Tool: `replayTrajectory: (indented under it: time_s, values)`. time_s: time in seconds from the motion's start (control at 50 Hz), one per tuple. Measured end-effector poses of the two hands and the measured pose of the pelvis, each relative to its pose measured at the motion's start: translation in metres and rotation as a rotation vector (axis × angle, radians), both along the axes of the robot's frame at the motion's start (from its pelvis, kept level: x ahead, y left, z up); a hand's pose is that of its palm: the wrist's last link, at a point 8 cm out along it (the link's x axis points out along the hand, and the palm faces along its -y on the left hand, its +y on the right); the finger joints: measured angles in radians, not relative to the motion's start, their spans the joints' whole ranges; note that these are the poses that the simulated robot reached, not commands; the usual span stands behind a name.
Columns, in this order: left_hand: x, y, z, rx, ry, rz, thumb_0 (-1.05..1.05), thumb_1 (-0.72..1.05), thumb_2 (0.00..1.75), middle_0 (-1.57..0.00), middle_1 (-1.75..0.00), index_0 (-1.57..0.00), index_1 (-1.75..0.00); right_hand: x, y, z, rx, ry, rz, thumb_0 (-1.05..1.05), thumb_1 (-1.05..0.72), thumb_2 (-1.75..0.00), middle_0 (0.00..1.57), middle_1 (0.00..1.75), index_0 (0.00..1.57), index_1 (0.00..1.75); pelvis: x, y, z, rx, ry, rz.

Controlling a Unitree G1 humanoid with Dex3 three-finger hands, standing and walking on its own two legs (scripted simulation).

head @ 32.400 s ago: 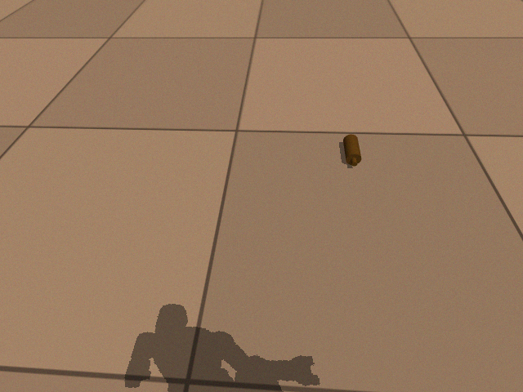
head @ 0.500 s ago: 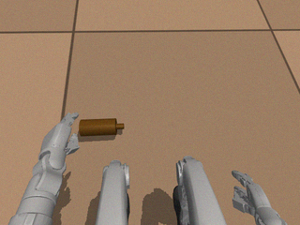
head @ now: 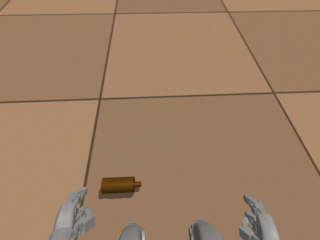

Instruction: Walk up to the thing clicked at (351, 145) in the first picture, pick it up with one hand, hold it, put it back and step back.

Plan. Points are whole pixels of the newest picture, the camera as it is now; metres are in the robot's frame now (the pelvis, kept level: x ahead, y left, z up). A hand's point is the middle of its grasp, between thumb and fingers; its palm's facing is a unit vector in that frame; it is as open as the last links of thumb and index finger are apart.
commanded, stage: home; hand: left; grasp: from above
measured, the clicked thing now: (122, 184) +0.48 +0.21 -0.63
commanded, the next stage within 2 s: none
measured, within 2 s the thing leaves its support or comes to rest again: neither
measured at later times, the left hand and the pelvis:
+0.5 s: hand (86, 231) +0.18 +0.18 -0.01, palm faces +0.07 -0.98 -0.20, open 7.4 cm; pelvis +0.02 +0.00 +0.04, yaw +1 degrees
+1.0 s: hand (86, 232) +0.18 +0.18 -0.01, palm faces +0.06 -0.98 -0.20, open 7.4 cm; pelvis +0.01 +0.00 +0.04, yaw +1 degrees
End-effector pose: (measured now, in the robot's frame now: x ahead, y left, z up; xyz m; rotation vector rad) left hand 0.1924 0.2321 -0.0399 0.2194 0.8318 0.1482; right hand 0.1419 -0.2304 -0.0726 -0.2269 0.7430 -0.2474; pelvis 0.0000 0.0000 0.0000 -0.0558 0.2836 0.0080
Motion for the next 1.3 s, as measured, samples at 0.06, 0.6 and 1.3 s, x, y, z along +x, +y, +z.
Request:
replayTrajectory:
  time_s: [0.06,0.6,1.3]
  values:
    - [-0.007,-0.001,0.023,-0.023,-0.006,0.019,0.01,0.90,0.90,-0.20,-0.30,-0.20,-0.30,-0.001,-0.003,0.017,-0.012,-0.024,-0.021,0.01,-0.90,-0.90,0.21,0.30,0.20,0.30,0.008,0.000,0.014,0.001,-0.030,0.001]
    - [-0.034,-0.007,0.058,-0.050,-0.022,0.024,0.01,0.90,0.90,-0.20,-0.30,-0.20,-0.30,0.037,-0.010,0.060,-0.046,-0.200,0.044,0.01,-0.90,-0.90,0.21,0.30,0.20,0.30,0.018,-0.006,0.038,0.016,-0.121,0.017]
    - [-0.034,-0.004,0.060,-0.041,-0.025,0.006,0.01,0.90,0.90,-0.20,-0.30,-0.20,-0.30,0.023,-0.010,0.056,-0.050,-0.181,0.019,0.01,-0.90,-0.90,0.21,0.30,0.20,0.30,0.015,-0.002,0.037,0.014,-0.124,0.009]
